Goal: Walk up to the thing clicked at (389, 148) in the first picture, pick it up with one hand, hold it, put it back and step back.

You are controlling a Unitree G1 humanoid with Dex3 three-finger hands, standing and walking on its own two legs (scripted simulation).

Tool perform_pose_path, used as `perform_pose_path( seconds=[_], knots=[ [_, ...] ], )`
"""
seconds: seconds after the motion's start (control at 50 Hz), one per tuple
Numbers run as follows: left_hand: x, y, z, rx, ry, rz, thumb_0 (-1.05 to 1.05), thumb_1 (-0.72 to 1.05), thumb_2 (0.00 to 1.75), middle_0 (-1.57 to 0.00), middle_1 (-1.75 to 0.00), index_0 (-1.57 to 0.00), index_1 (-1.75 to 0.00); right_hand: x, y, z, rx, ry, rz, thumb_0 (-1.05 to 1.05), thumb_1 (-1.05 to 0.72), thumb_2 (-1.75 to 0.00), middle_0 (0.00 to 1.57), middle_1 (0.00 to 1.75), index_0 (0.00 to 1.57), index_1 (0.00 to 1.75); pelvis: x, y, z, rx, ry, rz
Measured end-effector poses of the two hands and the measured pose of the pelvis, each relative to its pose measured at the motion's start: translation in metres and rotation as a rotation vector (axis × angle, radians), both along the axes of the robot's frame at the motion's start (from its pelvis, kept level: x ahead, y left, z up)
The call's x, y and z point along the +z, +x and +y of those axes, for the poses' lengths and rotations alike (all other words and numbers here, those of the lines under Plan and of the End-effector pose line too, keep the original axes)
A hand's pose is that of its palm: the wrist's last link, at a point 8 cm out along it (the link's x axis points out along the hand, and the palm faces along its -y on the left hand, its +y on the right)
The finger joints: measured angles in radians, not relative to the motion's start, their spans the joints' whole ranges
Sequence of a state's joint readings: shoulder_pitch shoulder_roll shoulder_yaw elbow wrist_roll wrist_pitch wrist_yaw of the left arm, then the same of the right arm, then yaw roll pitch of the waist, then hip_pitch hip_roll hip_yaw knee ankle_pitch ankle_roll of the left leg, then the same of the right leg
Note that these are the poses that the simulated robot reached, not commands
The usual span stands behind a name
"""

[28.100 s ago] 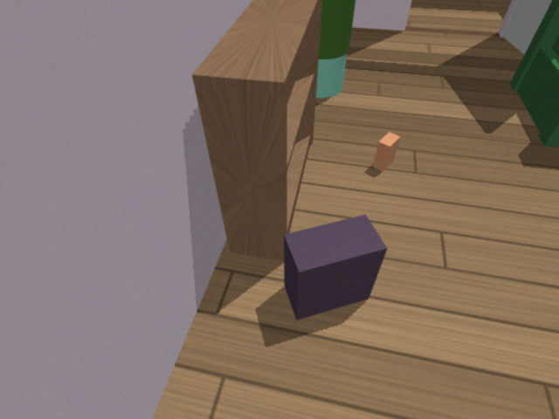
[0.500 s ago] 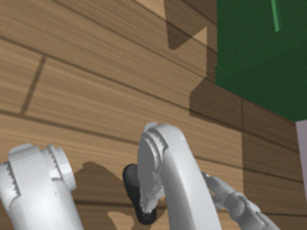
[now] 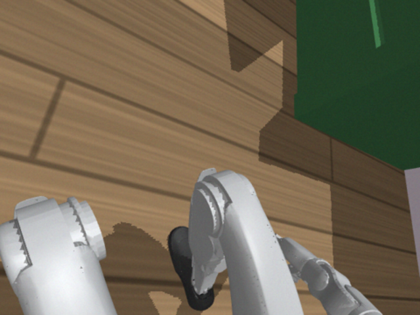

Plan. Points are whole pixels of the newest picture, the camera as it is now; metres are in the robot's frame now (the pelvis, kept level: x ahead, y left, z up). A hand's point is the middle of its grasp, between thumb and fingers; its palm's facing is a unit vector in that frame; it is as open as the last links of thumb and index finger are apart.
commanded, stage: rest palm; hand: left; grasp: from above
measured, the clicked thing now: out of the picture +0.51 +0.39 -0.20
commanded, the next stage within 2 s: close in 0.36 s
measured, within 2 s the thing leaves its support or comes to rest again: leaves its support in 1.56 s
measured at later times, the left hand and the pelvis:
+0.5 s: hand out of the picture +0.43 +0.37 -0.16, palm faces +0.61 -0.79 -0.03, open 16.6 cm; pelvis +0.00 +0.00 +0.00, yaw -1 degrees
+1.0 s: hand out of the picture +0.44 +0.39 -0.15, palm faces +0.61 -0.79 -0.02, open 11.9 cm; pelvis +0.00 +0.00 +0.01, yaw -1 degrees
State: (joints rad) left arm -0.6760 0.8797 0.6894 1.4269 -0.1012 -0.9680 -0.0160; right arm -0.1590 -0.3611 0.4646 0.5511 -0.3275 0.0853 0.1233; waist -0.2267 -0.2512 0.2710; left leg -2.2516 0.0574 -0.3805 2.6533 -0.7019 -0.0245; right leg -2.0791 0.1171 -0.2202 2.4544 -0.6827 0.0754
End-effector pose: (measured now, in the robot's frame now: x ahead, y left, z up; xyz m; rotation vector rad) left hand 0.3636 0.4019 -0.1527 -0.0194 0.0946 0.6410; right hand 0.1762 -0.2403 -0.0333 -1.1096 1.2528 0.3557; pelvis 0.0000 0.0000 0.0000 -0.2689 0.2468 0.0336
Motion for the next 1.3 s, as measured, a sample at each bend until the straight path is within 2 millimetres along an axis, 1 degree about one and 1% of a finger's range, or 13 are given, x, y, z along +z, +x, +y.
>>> perform_pose_path(
  seconds=[0.06, 0.22, 0.54, 0.7, 1.12, 1.2, 1.3],
  knots=[
    [-0.002, 0.005, -0.001, 0.012, 0.004, -0.004, -0.01, -0.55, 0.18, -0.04, -0.10, -0.04, -0.10, 0.000, -0.002, -0.001, -0.002, -0.007, 0.010, 0.00, -0.91, -0.90, 0.21, 0.30, 0.21, 0.30, 0.000, 0.000, 0.000, -0.003, -0.001, 0.000],
    [0.000, 0.014, 0.004, 0.020, 0.043, -0.003, -0.01, -0.46, 0.19, -0.04, -0.09, -0.04, -0.10, -0.001, -0.008, -0.006, -0.014, -0.029, 0.040, 0.00, -0.90, -0.90, 0.21, 0.30, 0.21, 0.30, 0.000, 0.002, 0.000, -0.007, -0.003, 0.004],
    [0.000, 0.020, 0.001, 0.016, 0.027, -0.002, -0.01, -0.37, 0.21, -0.06, -0.11, -0.06, -0.11, 0.003, -0.013, -0.010, -0.014, -0.044, 0.039, 0.00, -0.90, -0.90, 0.21, 0.30, 0.21, 0.30, 0.001, -0.001, -0.001, -0.014, -0.002, -0.004],
    [0.005, 0.025, 0.009, 0.010, 0.039, -0.020, -0.01, -0.26, 0.28, -0.18, -0.22, -0.19, -0.22, 0.006, -0.012, -0.009, -0.005, -0.052, 0.034, 0.00, -0.89, -0.89, 0.21, 0.30, 0.21, 0.30, 0.002, -0.001, 0.000, -0.016, -0.007, -0.004],
    [0.011, 0.031, 0.021, 0.013, 0.027, -0.016, 0.00, 0.05, 0.58, -0.51, -0.57, -0.54, -0.56, 0.010, -0.009, 0.000, 0.004, -0.054, 0.035, 0.00, -0.88, -0.89, 0.21, 0.30, 0.21, 0.30, 0.007, -0.001, 0.003, -0.015, -0.021, 0.008],
    [0.011, 0.035, 0.021, 0.000, 0.031, -0.009, -0.01, 0.03, 0.60, -0.52, -0.62, -0.60, -0.63, 0.010, -0.010, 0.001, 0.000, -0.055, 0.041, 0.00, -0.88, -0.89, 0.21, 0.30, 0.21, 0.30, 0.008, 0.000, 0.003, -0.016, -0.023, 0.014],
    [0.011, 0.037, 0.023, 0.009, 0.029, -0.008, -0.02, -0.04, 0.62, -0.56, -0.70, -0.65, -0.72, 0.011, -0.011, 0.001, -0.003, -0.061, 0.044, 0.00, -0.88, -0.89, 0.21, 0.30, 0.21, 0.30, 0.009, 0.000, 0.003, -0.018, -0.025, 0.015]
  ],
)
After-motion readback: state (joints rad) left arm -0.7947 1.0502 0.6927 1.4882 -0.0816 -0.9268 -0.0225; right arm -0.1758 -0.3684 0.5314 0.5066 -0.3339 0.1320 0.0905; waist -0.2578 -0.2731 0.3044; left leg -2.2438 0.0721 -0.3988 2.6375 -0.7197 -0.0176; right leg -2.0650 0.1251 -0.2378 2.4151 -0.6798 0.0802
